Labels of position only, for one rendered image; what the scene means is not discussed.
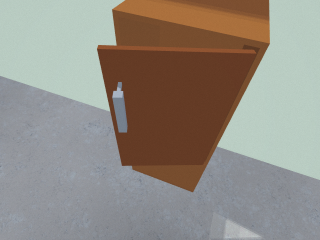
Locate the cupboard door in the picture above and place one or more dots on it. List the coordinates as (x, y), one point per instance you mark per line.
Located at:
(176, 99)

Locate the handle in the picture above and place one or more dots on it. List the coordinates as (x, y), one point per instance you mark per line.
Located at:
(119, 108)

